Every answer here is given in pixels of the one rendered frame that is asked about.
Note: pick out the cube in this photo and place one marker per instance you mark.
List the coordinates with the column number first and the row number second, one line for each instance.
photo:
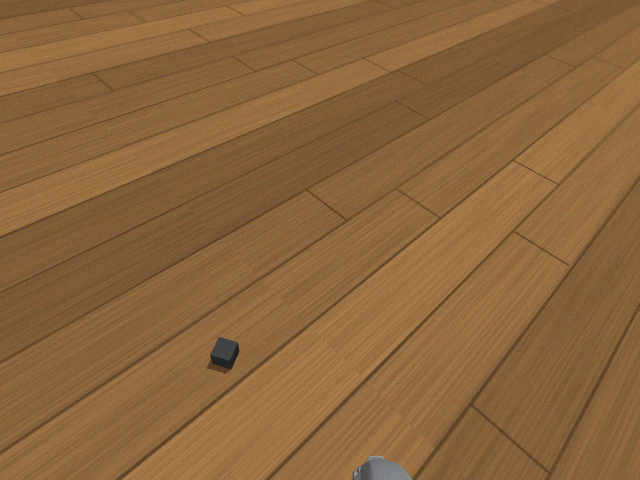
column 224, row 353

